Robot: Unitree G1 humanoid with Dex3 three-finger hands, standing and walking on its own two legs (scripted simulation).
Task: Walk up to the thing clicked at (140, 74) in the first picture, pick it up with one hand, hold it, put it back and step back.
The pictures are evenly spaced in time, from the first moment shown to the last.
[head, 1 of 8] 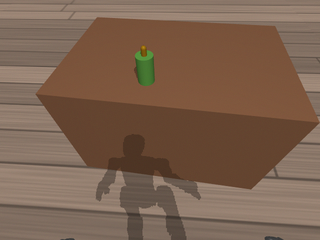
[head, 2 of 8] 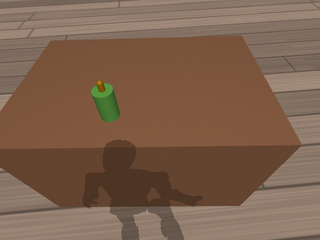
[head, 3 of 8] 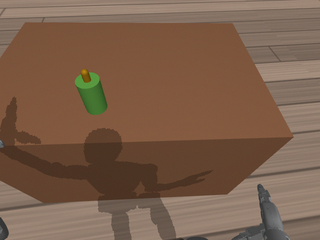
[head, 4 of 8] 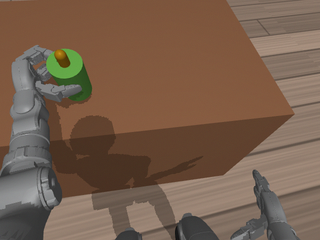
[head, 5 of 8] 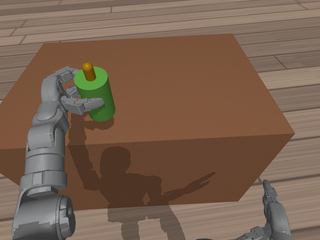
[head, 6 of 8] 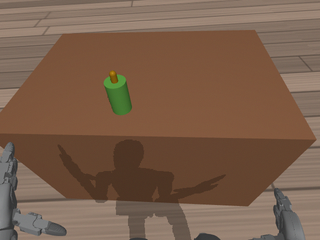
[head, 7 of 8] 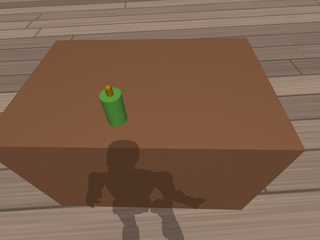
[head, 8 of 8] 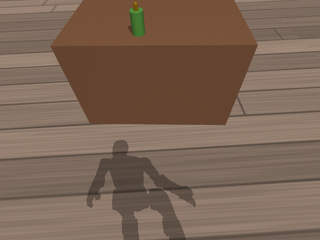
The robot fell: no
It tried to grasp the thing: yes
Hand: left
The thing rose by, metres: 0.25
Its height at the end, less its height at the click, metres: +0.00
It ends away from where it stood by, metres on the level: 0.03
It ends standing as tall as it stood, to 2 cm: yes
